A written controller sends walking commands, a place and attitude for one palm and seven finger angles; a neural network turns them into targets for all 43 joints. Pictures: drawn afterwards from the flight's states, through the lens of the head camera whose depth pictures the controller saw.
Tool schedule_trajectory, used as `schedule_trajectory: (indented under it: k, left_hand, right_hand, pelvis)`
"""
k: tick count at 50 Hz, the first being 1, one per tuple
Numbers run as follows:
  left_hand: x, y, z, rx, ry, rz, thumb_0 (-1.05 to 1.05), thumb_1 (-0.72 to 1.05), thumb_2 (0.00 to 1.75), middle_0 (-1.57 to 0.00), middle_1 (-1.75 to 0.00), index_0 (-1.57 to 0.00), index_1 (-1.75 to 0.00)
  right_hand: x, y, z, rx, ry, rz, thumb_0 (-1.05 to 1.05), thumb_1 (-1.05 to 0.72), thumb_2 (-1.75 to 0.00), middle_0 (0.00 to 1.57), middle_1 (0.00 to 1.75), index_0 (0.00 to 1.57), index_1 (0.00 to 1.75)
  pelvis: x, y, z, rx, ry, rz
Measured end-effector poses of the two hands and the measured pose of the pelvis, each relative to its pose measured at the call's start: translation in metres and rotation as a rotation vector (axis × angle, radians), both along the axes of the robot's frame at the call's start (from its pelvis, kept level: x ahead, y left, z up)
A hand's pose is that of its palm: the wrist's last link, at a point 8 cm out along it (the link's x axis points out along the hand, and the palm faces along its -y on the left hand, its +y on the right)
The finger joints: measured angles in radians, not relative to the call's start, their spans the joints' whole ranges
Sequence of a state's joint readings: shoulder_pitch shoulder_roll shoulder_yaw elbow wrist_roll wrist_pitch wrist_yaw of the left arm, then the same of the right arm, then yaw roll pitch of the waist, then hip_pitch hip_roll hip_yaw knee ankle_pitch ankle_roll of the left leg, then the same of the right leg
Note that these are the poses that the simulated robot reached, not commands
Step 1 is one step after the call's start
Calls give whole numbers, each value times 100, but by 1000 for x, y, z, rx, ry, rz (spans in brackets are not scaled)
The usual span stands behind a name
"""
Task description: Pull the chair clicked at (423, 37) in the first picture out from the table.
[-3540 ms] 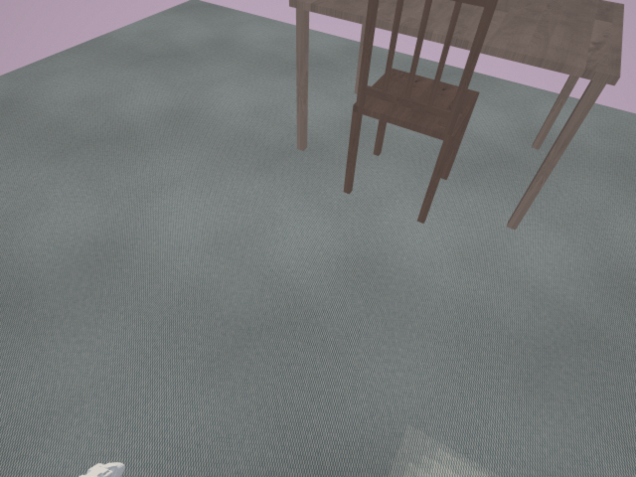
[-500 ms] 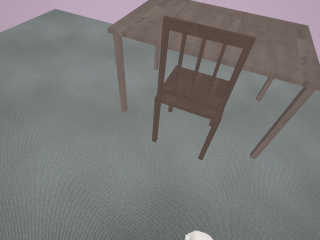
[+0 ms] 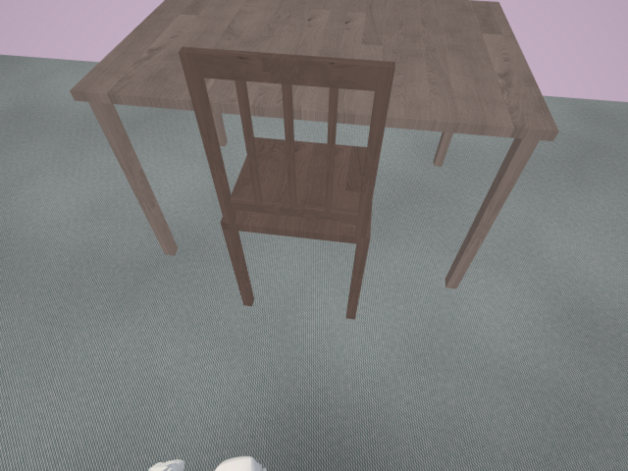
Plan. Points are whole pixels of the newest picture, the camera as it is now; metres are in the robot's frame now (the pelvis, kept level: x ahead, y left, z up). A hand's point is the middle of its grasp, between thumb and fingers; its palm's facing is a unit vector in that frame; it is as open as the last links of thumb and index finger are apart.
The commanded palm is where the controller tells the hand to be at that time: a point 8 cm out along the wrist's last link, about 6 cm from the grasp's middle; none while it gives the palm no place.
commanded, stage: turn to face it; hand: left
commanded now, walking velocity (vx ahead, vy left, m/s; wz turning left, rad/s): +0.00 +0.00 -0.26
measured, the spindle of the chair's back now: (290, 153) +0.74 +0.07 -0.05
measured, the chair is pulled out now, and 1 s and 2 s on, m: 0.00 0.00 0.00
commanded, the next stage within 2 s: take the last steps up to it in 0.04 s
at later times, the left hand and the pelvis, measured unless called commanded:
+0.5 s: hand out of the picture +0.12 +0.19 -0.16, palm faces -0.14 -0.97 -0.18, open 7.4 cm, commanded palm none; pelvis +0.06 +0.00 +0.01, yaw -8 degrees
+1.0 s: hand (228, 448) +0.19 +0.14 -0.19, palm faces -0.08 -0.99 -0.12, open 7.4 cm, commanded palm none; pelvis +0.20 -0.02 +0.00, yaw -8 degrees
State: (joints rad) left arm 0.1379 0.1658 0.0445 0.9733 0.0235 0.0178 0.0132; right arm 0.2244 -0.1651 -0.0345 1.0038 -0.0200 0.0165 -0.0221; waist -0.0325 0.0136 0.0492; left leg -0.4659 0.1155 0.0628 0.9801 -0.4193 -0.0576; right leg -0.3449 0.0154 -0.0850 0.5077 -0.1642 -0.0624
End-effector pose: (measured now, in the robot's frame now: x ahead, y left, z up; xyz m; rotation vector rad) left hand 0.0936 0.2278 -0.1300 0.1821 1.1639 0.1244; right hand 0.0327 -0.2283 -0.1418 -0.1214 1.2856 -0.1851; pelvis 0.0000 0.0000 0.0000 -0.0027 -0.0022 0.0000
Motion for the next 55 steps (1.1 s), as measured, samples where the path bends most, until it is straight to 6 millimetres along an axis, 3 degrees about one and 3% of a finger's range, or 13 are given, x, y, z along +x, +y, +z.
schedule_trajectory:
  k: [4,7,17,21,26,29,31,34,39,44,48,55]
  left_hand:
    - [7,8,-4,-31,-7,4,0,91,90,-21,-30,-21,-30]
    - [9,20,-14,-55,-2,12,0,91,90,-21,-30,-21,-30]
    - [-3,39,-6,-39,131,-31,0,91,90,-20,-30,-20,-30]
    - [3,30,-3,-24,184,-68,1,91,90,-20,-30,-20,-30]
    - [32,1,-4,-7,158,-111,1,91,90,-20,-30,-20,-30]
    - [44,-17,-5,-8,113,-87,1,91,90,-20,-30,-20,-30]
    - [44,-23,-2,-5,106,-56,0,92,90,-20,-30,-20,-30]
    - [38,-31,-1,-11,148,-41,0,92,90,-20,-30,-20,-30]
    - [29,-41,-7,-45,257,-31,0,91,90,-20,-30,-20,-30]
    - [38,-40,-27,-85,338,-2,0,91,90,-21,-30,-21,-30]
    - [69,-35,-34,-80,351,-21,1,91,90,-20,-30,-20,-30]
    - [165,-41,-12,-31,191,-52,1,92,90,-20,-30,-20,-30]
  right_hand:
    - [27,10,10,-23,-71,9,0,-91,-90,20,30,20,30]
    - [34,19,13,-51,-105,3,0,-91,-90,20,30,20,30]
    - [5,27,28,-58,-29,-66,0,-92,-90,20,30,20,30]
    - [-18,22,23,-34,38,-120,0,-92,-90,20,30,20,30]
    - [-50,7,7,13,162,-185,0,-91,-90,20,30,20,30]
    - [-55,-4,-1,37,239,-178,1,-91,-90,20,30,20,30]
    - [-42,-12,1,40,251,-164,1,-91,-90,20,30,20,30]
    - [-4,-24,6,29,191,-149,1,-91,-90,20,30,20,30]
    - [79,-34,12,8,40,-117,1,-91,-90,20,30,20,30]
    - [161,-29,10,-27,-85,-62,1,-91,-90,20,30,20,30]
    - [191,-22,9,-35,-122,-69,0,-91,-90,20,30,20,30]
    - [198,-36,13,-25,-39,-98,-1,-95,-90,20,30,20,30]
  pelvis:
    - [8,12,0,-12,-3,-27]
    - [15,24,-5,-27,-10,-43]
    - [37,29,12,-10,6,-106]
    - [47,20,14,-5,14,-125]
    - [63,-4,5,10,11,-137]
    - [74,-16,1,-5,1,-121]
    - [84,-21,4,-3,-2,-117]
    - [99,-26,9,1,-3,-115]
    - [128,-28,9,-6,-1,-117]
    - [167,-21,-5,-28,-9,-127]
    - [189,-20,-9,0,-16,-146]
    - [224,-33,6,20,2,-144]
